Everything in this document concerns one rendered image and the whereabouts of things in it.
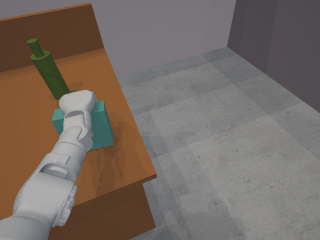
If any table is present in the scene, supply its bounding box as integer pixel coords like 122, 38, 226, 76
0, 2, 157, 240

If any robot left upper arm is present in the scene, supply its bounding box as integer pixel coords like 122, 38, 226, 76
0, 172, 78, 240

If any sponge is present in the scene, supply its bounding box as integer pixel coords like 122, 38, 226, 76
51, 100, 114, 151

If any left robot hand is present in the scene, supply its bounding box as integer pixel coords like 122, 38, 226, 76
59, 90, 98, 138

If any left robot forearm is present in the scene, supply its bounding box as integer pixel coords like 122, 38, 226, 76
13, 108, 93, 214

